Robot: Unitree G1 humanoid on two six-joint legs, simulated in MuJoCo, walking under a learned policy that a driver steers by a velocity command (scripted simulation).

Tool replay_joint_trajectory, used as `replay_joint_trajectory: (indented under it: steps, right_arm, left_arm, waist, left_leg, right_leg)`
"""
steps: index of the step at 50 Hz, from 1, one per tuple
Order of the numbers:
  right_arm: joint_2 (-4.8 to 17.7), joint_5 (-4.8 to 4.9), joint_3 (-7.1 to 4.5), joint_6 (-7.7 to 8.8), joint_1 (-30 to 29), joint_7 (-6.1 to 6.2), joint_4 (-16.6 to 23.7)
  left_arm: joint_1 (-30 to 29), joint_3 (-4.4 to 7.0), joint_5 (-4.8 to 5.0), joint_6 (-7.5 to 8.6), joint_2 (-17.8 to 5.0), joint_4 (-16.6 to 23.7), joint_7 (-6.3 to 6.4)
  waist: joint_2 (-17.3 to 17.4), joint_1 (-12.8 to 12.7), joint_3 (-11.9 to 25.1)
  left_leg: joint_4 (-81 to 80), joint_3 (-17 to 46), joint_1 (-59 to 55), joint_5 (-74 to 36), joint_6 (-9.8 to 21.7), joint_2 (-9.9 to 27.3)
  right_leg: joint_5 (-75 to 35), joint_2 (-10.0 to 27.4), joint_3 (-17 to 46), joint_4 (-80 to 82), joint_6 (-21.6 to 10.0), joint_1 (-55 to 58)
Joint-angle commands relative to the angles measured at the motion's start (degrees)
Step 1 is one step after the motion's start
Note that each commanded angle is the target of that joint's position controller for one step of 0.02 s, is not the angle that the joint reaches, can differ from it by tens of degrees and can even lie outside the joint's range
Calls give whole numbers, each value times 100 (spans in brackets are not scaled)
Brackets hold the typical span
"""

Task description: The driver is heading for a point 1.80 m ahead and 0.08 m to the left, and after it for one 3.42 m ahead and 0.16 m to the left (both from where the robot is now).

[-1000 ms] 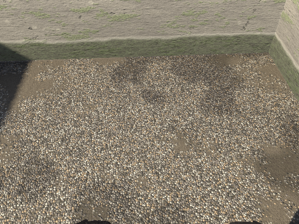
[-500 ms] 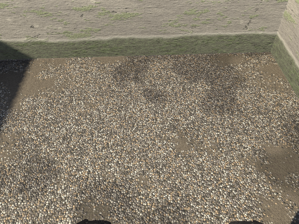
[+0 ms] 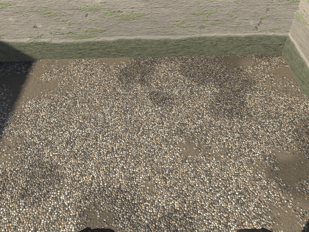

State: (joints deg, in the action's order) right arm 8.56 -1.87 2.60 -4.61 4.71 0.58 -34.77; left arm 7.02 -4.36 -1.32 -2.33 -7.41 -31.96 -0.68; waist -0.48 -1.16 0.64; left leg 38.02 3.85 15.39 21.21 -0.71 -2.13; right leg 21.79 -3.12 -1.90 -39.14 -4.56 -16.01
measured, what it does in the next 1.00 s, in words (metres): stands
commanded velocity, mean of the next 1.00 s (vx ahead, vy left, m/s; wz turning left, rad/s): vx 0.40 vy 0.00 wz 0.00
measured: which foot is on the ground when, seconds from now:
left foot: down 0.00-1.00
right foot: down 0.00-1.00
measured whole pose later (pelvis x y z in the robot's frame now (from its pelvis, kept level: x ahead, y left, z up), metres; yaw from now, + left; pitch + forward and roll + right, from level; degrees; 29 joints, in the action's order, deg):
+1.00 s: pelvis +0.00 -0.01 +0.02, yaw +0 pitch +0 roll +1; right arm 9.8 -1.1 1.7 -5.6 7.2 0.4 -39.3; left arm 10.7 -3.5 -0.8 -2.5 -8.8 -37.9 -1.3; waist 0.7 -1.3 0.5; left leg 20.2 4.9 8.3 11.8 -1.6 -0.7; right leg 12.2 -3.9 -2.4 -20.7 -5.0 -8.6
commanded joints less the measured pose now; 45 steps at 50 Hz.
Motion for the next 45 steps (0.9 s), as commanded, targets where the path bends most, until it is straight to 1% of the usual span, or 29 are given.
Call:
replay_joint_trajectory:
  steps: [1,2,4,5,7,8,11,12,13,14,15,18,19,20,21,22,25,26,27,28,29,30,31,32,33,36,42,43,45]
  right_arm:
    - [295,11,-83,140,-431,21,476]
    - [355,24,-83,89,-773,10,633]
    - [375,-6,-106,61,-664,2,606]
    - [313,0,-100,110,-343,19,453]
    - [297,4,-79,137,-475,11,474]
    - [371,25,-82,92,-775,2,624]
    - [373,-13,-104,76,-617,9,589]
    - [316,5,-100,130,-326,28,439]
    - [293,13,-82,138,-443,21,475]
    - [294,11,-78,136,-496,15,474]
    - [368,27,-81,87,-785,3,626]
    - [374,-14,-104,72,-614,7,588]
    - [318,3,-101,127,-322,28,437]
    - [295,12,-82,135,-441,22,473]
    - [297,11,-78,134,-495,16,473]
    - [372,27,-81,84,-784,3,624]
    - [377,-14,-104,69,-615,8,587]
    - [320,4,-101,124,-324,28,436]
    - [296,12,-82,133,-444,22,473]
    - [358,24,-82,81,-784,10,631]
    - [385,-1,-103,63,-721,3,601]
    - [327,2,-100,104,-381,18,449]
    - [286,2,-72,111,-375,11,440]
    - [347,5,-69,73,-664,-1,580]
    - [353,-17,-77,58,-589,-4,532]
    - [223,-18,-12,30,-574,-5,467]
    - [414,-2,-90,2,-257,-17,147]
    - [576,64,-173,-4,-121,-23,93]
    - [530,102,-186,4,5,-13,8]
  left_arm:
    - [-357,110,78,91,-372,471,84]
    - [-752,85,33,82,-321,658,6]
    - [-513,83,-32,100,-274,587,-31]
    - [-179,99,44,97,-330,434,57]
    - [-433,111,83,67,-385,517,92]
    - [-766,83,39,69,-326,680,6]
    - [-448,89,-51,122,-276,568,-31]
    - [-139,105,38,122,-330,420,60]
    - [-341,110,77,94,-369,475,84]
    - [-430,113,87,67,-385,517,94]
    - [-761,84,40,67,-322,681,7]
    - [-438,89,-52,121,-274,568,-31]
    - [-129,105,37,122,-330,421,61]
    - [-331,111,76,95,-371,476,85]
    - [-421,115,87,68,-387,518,95]
    - [-754,85,39,69,-324,681,9]
    - [-431,90,-52,122,-276,569,-30]
    - [-120,106,37,123,-331,422,62]
    - [-322,112,76,96,-371,477,86]
    - [-722,87,31,87,-322,663,9]
    - [-569,88,-19,96,-279,623,-18]
    - [-180,103,45,88,-338,456,60]
    - [-261,93,70,75,-348,466,82]
    - [-620,61,11,91,-283,632,5]
    - [-435,47,-45,112,-220,566,-21]
    - [-293,-24,-75,153,-103,430,-38]
    - [-17,62,-21,203,-336,119,-78]
    - [135,163,45,159,-605,10,-50]
    - [188,199,78,107,-637,-99,-19]
  waist:
    - [-104,79,431]
    - [-70,3,44]
    - [-25,-52,423]
    - [-72,43,792]
    - [-155,88,268]
    - [-81,9,-24]
    - [0,-59,537]
    - [-23,36,900]
    - [-100,76,432]
    - [-140,82,258]
    - [-79,6,-30]
    - [-8,-59,540]
    - [-28,35,904]
    - [-104,76,435]
    - [-144,82,260]
    - [-84,7,-28]
    - [-12,-58,541]
    - [-30,34,904]
    - [-104,75,435]
    - [-76,3,47]
    - [-29,-46,343]
    - [-73,40,696]
    - [-125,84,362]
    - [-53,20,25]
    - [32,-29,316]
    - [92,-26,368]
    - [-7,51,304]
    - [-18,27,344]
    - [-73,25,522]
  left_leg:
    - [-369,128,-435,-459,119,81]
    - [-323,193,-130,-1432,105,171]
    - [-244,221,-290,-1624,121,194]
    - [-321,157,-579,-543,117,101]
    - [-377,134,-370,-409,109,68]
    - [-323,197,-112,-1433,100,163]
    - [-256,243,-336,-1722,131,213]
    - [-332,175,-619,-585,133,111]
    - [-364,140,-421,-463,119,72]
    - [-373,140,-354,-417,113,66]
    - [-319,203,-99,-1444,101,159]
    - [-248,247,-328,-1724,130,205]
    - [-326,180,-612,-588,132,104]
    - [-359,144,-414,-465,118,66]
    - [-368,144,-346,-419,112,60]
    - [-314,207,-93,-1449,101,152]
    - [-242,251,-321,-1731,129,198]
    - [-321,185,-605,-595,132,98]
    - [-354,150,-407,-469,117,60]
    - [-306,211,-101,-1444,103,148]
    - [-256,250,-225,-1584,124,176]
    - [-304,177,-520,-556,122,76]
    - [-411,186,-403,-395,110,70]
    - [-439,293,-128,-1350,115,181]
    - [-499,379,-260,-1423,149,240]
    - [-966,536,-403,-1388,114,369]
    - [-1637,632,-745,-1414,88,493]
    - [-1733,604,-803,-2177,100,581]
    - [-1788,514,-920,-2345,75,585]
  right_leg:
    - [-751,655,879,1107,-33,-198]
    - [-1733,619,635,810,-20,-336]
    - [-1921,593,546,685,-4,-179]
    - [-922,637,793,1003,-18,-74]
    - [-603,696,940,1201,-49,-302]
    - [-1679,630,648,846,-27,-377]
    - [-1927,576,514,651,4,-106]
    - [-941,626,758,962,-14,19]
    - [-735,665,854,1103,-31,-195]
    - [-615,697,911,1185,-46,-298]
    - [-1687,633,626,834,-24,-372]
    - [-1936,582,500,642,4,-103]
    - [-952,633,745,954,-14,24]
    - [-745,672,841,1096,-31,-189]
    - [-625,705,899,1179,-47,-292]
    - [-1695,640,614,828,-25,-368]
    - [-1942,589,487,636,5,-100]
    - [-959,640,731,948,-14,28]
    - [-751,679,827,1090,-31,-186]
    - [-1729,642,587,792,-19,-329]
    - [-1871,629,531,701,-13,-188]
    - [-917,663,754,1003,-21,-97]
    - [-653,697,844,1164,-37,-268]
    - [-1623,646,609,873,-28,-329]
    - [-1693,653,578,863,-17,-143]
    - [-1609,710,644,1249,51,24]
    - [-2160,810,804,1917,10,511]
    - [-3123,964,892,1992,11,737]
    - [-3576,983,860,2020,-4,1046]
